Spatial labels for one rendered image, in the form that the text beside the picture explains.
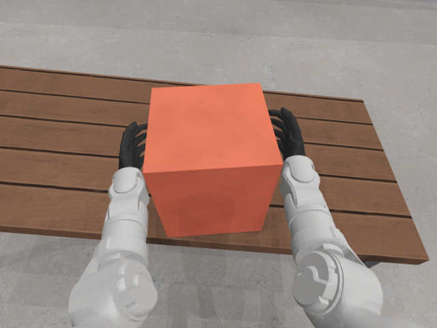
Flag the robot left upper arm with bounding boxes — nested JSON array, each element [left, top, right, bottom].
[[68, 258, 158, 328]]

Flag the table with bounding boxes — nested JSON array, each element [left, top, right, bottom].
[[0, 65, 429, 269]]

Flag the robot right upper arm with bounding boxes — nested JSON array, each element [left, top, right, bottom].
[[292, 250, 427, 328]]

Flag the robot right hand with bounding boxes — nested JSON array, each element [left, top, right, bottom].
[[268, 107, 306, 161]]

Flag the robot right forearm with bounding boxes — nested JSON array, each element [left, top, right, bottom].
[[280, 155, 366, 267]]

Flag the robot left hand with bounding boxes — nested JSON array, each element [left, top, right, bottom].
[[119, 121, 148, 171]]

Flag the robot left forearm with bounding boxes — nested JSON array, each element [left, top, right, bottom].
[[68, 167, 150, 323]]

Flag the carton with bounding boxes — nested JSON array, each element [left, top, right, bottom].
[[143, 83, 283, 238]]

